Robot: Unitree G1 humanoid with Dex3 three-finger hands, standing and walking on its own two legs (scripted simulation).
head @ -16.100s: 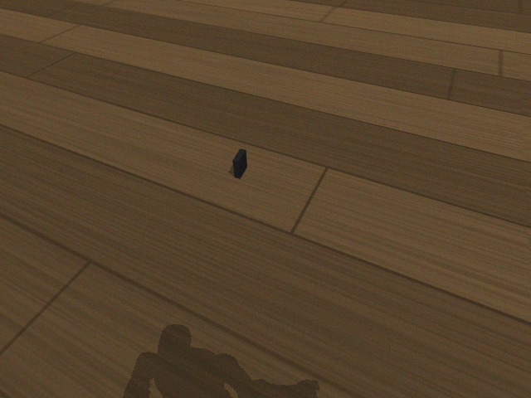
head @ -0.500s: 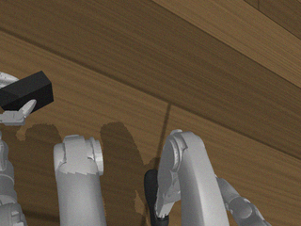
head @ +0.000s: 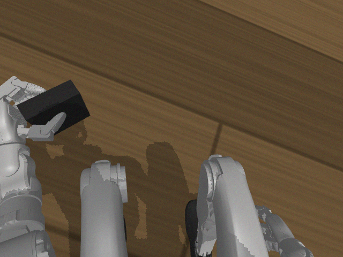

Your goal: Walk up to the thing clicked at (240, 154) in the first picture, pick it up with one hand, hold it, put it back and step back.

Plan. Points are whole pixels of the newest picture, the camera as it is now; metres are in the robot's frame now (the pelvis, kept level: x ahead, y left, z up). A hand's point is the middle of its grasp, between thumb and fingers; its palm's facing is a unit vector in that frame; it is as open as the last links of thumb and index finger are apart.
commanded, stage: settle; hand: left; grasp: from the side
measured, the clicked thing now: (59, 111) +0.43 +0.26 -0.07
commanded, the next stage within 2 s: lift in 0.62 s
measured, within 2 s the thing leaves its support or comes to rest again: neither
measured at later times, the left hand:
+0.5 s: hand (30, 108) +0.40 +0.29 +0.00, palm faces +0.27 -0.96 -0.04, open 8.2 cm
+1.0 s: hand (25, 99) +0.41 +0.28 +0.04, palm faces +0.25 -0.97 -0.04, open 8.2 cm
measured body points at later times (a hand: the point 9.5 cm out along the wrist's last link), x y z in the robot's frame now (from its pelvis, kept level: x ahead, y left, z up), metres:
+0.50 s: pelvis -0.01 +0.00 +0.03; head +0.19 +0.07 +0.43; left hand +0.38 +0.34 +0.01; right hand +0.17 -0.25 -0.09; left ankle +0.07 +0.14 -0.30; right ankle +0.10 -0.12 -0.30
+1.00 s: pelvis +0.00 +0.00 +0.05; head +0.18 +0.05 +0.46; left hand +0.39 +0.33 +0.04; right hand +0.15 -0.26 -0.07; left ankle +0.07 +0.14 -0.30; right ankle +0.10 -0.12 -0.30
